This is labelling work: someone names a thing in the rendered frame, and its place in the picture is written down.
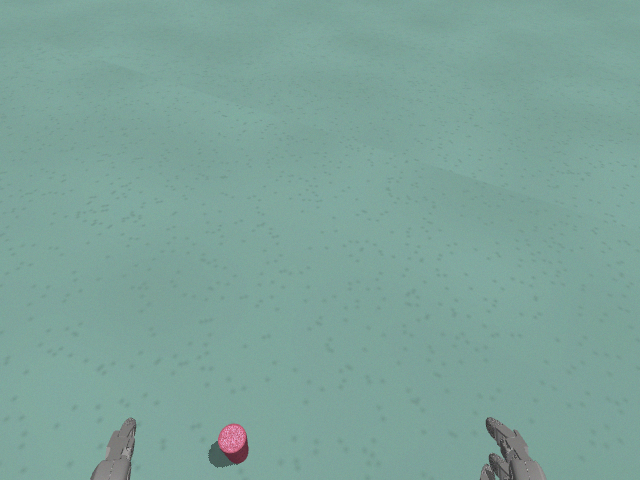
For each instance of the cup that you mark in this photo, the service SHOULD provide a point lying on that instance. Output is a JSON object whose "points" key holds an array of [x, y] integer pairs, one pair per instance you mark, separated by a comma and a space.
{"points": [[233, 443]]}

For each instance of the right robot hand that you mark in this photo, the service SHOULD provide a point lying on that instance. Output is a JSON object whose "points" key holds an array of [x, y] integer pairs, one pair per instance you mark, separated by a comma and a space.
{"points": [[517, 464]]}

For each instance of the left robot hand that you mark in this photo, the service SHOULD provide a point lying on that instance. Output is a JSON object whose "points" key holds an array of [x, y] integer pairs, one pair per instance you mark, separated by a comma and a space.
{"points": [[119, 451]]}

